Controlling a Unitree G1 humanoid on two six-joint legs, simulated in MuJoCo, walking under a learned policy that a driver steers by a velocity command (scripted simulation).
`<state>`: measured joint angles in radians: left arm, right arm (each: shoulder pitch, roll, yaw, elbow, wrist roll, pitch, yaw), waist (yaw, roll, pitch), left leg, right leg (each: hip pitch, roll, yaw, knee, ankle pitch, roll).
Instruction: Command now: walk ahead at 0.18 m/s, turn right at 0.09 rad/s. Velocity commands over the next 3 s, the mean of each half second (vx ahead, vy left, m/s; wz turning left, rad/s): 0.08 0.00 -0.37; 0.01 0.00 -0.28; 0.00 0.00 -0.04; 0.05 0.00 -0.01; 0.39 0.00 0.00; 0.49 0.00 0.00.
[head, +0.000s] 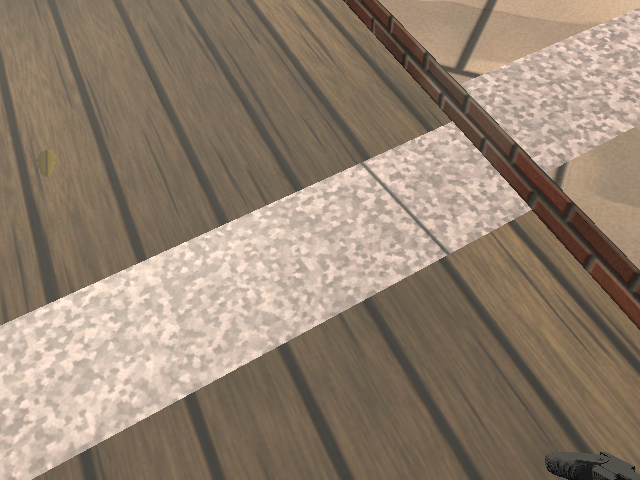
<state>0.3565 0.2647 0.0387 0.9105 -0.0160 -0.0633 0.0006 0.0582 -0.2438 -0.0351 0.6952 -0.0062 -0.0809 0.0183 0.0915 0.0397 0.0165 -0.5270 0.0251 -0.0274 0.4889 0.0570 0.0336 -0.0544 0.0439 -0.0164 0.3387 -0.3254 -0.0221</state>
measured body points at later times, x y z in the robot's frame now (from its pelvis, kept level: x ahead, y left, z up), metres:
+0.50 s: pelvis +0.05 -0.02 -0.01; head +0.07 -0.06 +0.44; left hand +0.22 +0.24 -0.10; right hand +0.15 -0.33 -0.13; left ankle +0.12 +0.12 -0.70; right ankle +0.05 -0.12 -0.74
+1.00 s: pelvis +0.07 -0.01 +0.00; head +0.09 -0.01 +0.45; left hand +0.31 +0.17 -0.11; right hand +0.09 -0.30 -0.11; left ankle +0.12 +0.11 -0.74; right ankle +0.05 -0.12 -0.74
